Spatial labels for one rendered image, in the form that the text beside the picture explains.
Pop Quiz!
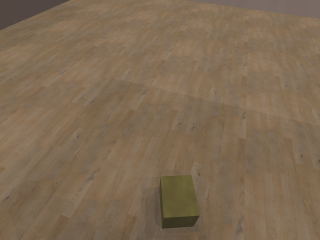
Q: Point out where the carton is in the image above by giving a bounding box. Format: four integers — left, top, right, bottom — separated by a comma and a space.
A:
159, 175, 200, 229

